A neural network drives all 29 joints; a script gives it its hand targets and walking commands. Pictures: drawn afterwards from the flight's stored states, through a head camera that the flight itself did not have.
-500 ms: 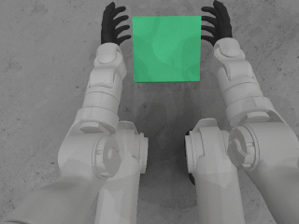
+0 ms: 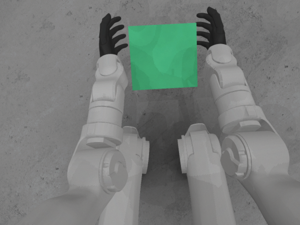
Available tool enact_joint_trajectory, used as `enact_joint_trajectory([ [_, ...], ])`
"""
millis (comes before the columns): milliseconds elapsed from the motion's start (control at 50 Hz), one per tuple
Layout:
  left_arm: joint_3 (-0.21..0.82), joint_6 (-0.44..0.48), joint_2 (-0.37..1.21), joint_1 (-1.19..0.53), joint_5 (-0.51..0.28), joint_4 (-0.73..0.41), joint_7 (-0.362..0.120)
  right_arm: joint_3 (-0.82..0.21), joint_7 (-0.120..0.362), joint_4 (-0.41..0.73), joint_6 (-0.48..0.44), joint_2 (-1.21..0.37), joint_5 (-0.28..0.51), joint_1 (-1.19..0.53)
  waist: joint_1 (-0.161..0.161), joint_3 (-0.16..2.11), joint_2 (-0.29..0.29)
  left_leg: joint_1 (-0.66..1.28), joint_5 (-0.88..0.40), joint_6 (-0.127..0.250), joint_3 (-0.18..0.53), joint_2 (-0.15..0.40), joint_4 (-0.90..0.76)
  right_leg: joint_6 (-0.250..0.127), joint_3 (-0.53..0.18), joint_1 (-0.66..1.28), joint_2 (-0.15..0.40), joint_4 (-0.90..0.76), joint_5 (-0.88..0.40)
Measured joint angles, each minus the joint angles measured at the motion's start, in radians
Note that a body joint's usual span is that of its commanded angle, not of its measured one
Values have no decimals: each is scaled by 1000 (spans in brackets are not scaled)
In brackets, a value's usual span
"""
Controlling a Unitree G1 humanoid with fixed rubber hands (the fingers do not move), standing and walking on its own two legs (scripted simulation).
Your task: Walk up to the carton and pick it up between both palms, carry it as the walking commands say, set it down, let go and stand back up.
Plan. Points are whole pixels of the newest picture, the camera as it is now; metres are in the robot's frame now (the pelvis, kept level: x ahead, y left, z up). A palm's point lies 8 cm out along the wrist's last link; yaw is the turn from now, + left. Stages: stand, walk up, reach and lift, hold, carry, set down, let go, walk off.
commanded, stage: reach and lift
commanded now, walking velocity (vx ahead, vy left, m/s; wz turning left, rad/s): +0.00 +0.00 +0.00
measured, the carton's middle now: (160, 62) +0.49 -0.01 -0.22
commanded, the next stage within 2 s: none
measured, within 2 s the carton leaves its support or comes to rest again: neither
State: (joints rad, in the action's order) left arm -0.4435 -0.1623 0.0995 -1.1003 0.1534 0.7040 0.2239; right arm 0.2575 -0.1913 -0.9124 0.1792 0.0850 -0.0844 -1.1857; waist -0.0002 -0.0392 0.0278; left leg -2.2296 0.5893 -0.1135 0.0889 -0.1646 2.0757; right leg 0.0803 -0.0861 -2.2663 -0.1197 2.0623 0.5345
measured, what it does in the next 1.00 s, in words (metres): rises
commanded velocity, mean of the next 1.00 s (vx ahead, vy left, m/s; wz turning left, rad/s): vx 0.00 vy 0.00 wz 0.00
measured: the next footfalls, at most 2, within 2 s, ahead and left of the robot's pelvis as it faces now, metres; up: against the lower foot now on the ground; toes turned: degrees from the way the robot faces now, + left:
none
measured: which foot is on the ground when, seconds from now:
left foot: down 0.00-1.00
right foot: down 0.00-1.00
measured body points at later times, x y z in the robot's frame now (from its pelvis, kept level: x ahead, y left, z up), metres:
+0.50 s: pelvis +0.00 +0.00 +0.05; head +0.28 -0.02 +0.40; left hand +0.49 +0.11 -0.04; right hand +0.50 -0.14 -0.06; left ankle +0.11 +0.13 -0.37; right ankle +0.11 -0.13 -0.37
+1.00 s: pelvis +0.00 +0.00 +0.10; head +0.25 -0.02 +0.48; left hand +0.48 +0.10 +0.03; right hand +0.48 -0.14 +0.02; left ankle +0.11 +0.13 -0.37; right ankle +0.11 -0.13 -0.37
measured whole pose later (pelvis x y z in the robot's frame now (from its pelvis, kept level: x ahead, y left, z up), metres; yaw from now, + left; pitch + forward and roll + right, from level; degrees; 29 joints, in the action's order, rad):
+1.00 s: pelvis +0.00 +0.00 +0.10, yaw -1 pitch +39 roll +0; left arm -0.50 -0.20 0.19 -0.93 0.26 0.66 0.21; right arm 0.35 -0.18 -0.84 0.25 -0.03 -0.20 -0.99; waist -0.01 0.14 0.02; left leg -1.90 0.54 -0.10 0.13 -0.17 1.76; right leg 0.08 -0.11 -1.93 -0.15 1.74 0.50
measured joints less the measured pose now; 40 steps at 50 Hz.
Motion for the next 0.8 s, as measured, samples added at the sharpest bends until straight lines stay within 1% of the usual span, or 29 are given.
enact_joint_trajectory([
  [220,-1,-6,22,50,5,-30,4,5,-12,37,13,-29,-6,57,-3,51,-3,54,-5,-1,9,-5,-60,0,-5,54,-8,-59,-4],
  [540,-66,-33,57,78,94,-22,-19,66,9,25,39,-68,-81,95,-7,113,-6,157,-30,5,25,-5,-169,2,-12,162,-21,-175,-29],
  [800,-58,-41,81,130,97,-46,-15,83,15,64,58,-93,-102,151,-8,146,-4,243,-40,10,37,-8,-247,1,-17,251,-23,-254,-35],
])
